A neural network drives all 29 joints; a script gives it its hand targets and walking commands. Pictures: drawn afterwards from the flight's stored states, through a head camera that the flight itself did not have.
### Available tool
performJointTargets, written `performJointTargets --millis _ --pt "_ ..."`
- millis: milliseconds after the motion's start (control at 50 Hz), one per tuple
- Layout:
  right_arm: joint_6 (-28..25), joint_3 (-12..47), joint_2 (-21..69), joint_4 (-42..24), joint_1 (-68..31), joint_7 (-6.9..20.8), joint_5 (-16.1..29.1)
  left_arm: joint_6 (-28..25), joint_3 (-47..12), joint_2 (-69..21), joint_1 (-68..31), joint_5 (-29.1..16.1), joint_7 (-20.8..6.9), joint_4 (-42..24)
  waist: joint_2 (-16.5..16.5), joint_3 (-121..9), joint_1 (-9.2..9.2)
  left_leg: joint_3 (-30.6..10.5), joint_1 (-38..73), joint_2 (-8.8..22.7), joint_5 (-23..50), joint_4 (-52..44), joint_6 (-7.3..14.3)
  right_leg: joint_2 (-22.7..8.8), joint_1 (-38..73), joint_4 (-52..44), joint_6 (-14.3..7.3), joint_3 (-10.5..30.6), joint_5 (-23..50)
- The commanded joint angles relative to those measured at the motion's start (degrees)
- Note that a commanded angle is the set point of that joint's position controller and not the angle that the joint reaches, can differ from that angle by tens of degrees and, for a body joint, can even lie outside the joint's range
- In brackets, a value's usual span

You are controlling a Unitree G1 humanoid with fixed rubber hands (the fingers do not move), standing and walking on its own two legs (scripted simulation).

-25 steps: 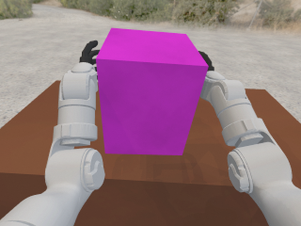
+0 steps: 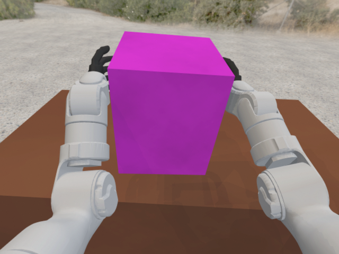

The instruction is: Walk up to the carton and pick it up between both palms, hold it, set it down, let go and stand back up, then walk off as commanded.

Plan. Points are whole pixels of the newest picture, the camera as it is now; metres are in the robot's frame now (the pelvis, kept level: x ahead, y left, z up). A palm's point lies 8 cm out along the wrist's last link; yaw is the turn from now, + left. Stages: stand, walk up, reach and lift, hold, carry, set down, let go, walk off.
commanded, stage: hold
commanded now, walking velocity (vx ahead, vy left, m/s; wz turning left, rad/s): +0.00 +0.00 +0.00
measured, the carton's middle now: (165, 103) +0.37 +0.01 +0.25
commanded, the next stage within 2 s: set down in 1.78 s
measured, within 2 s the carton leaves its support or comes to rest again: neither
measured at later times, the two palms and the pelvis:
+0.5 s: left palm (96, 80) +0.36 +0.16 +0.31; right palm (231, 89) +0.36 -0.13 +0.29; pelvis +0.00 +0.00 +0.00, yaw +0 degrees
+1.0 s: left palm (97, 80) +0.37 +0.15 +0.31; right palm (231, 90) +0.36 -0.14 +0.28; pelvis +0.00 +0.00 +0.00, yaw +0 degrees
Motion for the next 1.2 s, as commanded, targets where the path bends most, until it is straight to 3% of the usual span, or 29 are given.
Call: performJointTargets --millis 0,80,220,240,360,380,400,500,520,640,660,740,780,860,920,980,1060,1080,1180 --pt "-2.3 12.9 39.1 -20.6 -53.5 6.4 7.9 -2.4 -20.3 -39.1 -40.2 -8.5 -8.0 -4.2 3.2 -15.2 0.00 0.5 -1.9 -6.5 14.6 -4.1 -1.2 4.0 10.3 -0.1 3.0 4.0 12.0" --pt "-2.3 13.4 39.4 -22.3 -53.4 6.4 9.3 -2.4 -21.9 -39.8 -40.4 -9.7 -8.0 -7.0 3.6 -17.1 -0.77 0.4 -0.5 -6.4 17.1 -3.3 -1.7 4.1 10.8 0.2 3.2 4.0 14.2" --pt "-2.5 13.7 39.3 -23.2 -54.2 6.5 8.7 -1.9 -21.7 -39.8 -39.2 -9.2 -7.9 -6.2 3.2 -16.9 0.03 0.5 -1.0 -6.4 16.3 -3.7 -1.4 4.2 10.7 0.1 3.1 3.8 13.1" --pt "-2.2 13.2 38.5 -21.4 -54.0 6.4 8.3 -1.6 -20.8 -39.2 -39.2 -8.4 -8.1 -3.7 2.7 -13.9 -0.12 0.3 -1.7 -6.4 14.7 -4.0 -1.3 4.2 10.0 -0.4 3.0 3.8 11.4" --pt "-2.4 11.7 39.5 -19.2 -55.3 6.9 7.3 -2.3 -20.8 -39.5 -41.9 -8.7 -8.1 -3.2 3.1 -14.7 -0.42 0.7 -2.4 -6.4 10.6 -5.1 -1.0 4.0 9.1 -0.7 2.8 4.1 7.9" --pt "-2.6 11.8 39.3 -19.2 -55.7 7.1 6.9 -2.6 -20.8 -40.0 -42.2 -8.9 -8.0 -3.0 2.5 -14.4 0.29 0.7 -3.4 -6.1 11.0 -5.0 -0.9 4.1 9.0 -0.3 2.8 4.0 7.8" --pt "-2.7 11.5 39.5 -20.0 -56.0 7.2 7.1 -2.8 -21.3 -40.2 -42.7 -9.3 -7.9 -3.4 3.0 -15.4 -0.49 0.5 -3.4 -6.3 10.7 -4.8 -0.9 4.0 9.6 -0.3 2.8 4.2 8.0" --pt "-2.9 10.7 39.1 -17.9 -55.9 7.3 6.8 -3.1 -20.5 -40.3 -42.1 -9.2 -7.6 -1.0 3.0 -15.1 0.00 0.6 -3.0 -6.3 11.1 -4.8 -1.2 3.8 8.7 -0.6 2.7 4.0 8.0" --pt "-2.8 10.4 38.4 -17.2 -55.6 7.2 6.4 -3.0 -20.5 -39.6 -42.6 -9.4 -7.8 -0.8 3.1 -14.7 -0.65 0.4 -3.2 -6.2 10.4 -5.0 -0.9 3.8 8.3 -0.7 2.6 4.1 7.5" --pt "-2.8 10.8 39.3 -17.4 -56.3 7.3 6.8 -3.4 -18.5 -39.1 -42.8 -8.7 -8.0 -0.2 2.3 -14.8 0.61 0.8 -3.4 -6.1 10.7 -4.8 -0.7 3.8 8.9 -0.6 2.9 4.4 7.9" --pt "-2.7 10.4 38.6 -15.4 -55.0 7.3 6.6 -3.2 -18.4 -38.9 -42.0 -8.6 -7.9 0.5 2.8 -14.5 -0.03 0.6 -3.5 -6.0 11.3 -4.8 -0.9 3.8 9.1 -0.5 2.7 4.3 8.5" --pt "-2.9 11.1 38.5 -18.1 -55.3 7.0 7.0 -3.2 -19.3 -39.2 -41.7 -9.0 -8.0 -0.8 3.0 -16.0 -0.49 0.6 -2.4 -6.1 14.1 -4.0 -1.2 4.0 10.0 -0.1 2.9 4.1 11.7" --pt "-3.1 12.4 39.7 -20.6 -54.9 6.9 8.5 -3.6 -21.1 -39.7 -42.2 -9.9 -7.7 -4.9 3.7 -18.8 -0.29 0.4 -1.3 -6.3 16.9 -3.1 -1.8 4.2 10.7 0.4 3.2 4.1 13.9" --pt "-2.7 12.2 39.0 -20.3 -55.6 6.8 7.8 -3.1 -19.8 -38.7 -41.5 -9.0 -7.7 -2.3 1.9 -15.6 0.44 0.4 -2.2 -6.1 13.7 -3.9 -1.3 4.2 9.5 -0.5 3.3 4.2 10.4" --pt "-2.7 11.8 39.7 -18.3 -55.8 7.1 7.1 -3.3 -19.9 -39.1 -42.8 -9.1 -7.5 -1.9 2.7 -13.6 0.43 0.6 -3.4 -6.3 10.6 -4.6 -0.9 3.7 8.4 -0.8 2.8 4.5 8.2" --pt "-3.0 11.0 39.2 -20.3 -56.8 7.1 7.2 -3.0 -21.0 -40.5 -42.5 -9.5 -7.6 -2.0 3.9 -15.5 -0.31 0.5 -2.4 -6.3 11.9 -4.2 -1.4 3.8 9.0 -0.5 2.6 4.4 9.2" --pt "-2.5 10.9 38.8 -18.3 -55.3 6.9 7.0 -3.0 -20.4 -39.5 -42.0 -9.0 -7.7 -1.9 3.5 -15.4 -0.50 0.1 -2.4 -6.0 12.2 -4.3 -1.1 3.9 9.1 -0.3 2.6 4.3 9.4" --pt "-2.7 11.4 39.1 -19.0 -56.2 7.1 7.1 -3.2 -20.2 -40.0 -42.4 -9.4 -7.6 -1.8 2.9 -15.6 0.01 0.4 -3.0 -6.2 11.9 -4.5 -1.1 3.9 9.4 -0.5 2.8 4.2 9.1" --pt "-2.3 12.0 38.6 -20.1 -53.8 6.4 7.7 -2.8 -20.5 -39.3 -40.1 -9.7 -7.9 -3.1 2.1 -16.2 -0.77 0.4 -1.6 -6.3 15.8 -3.7 -1.4 4.1 10.2 -0.1 3.2 4.1 13.2"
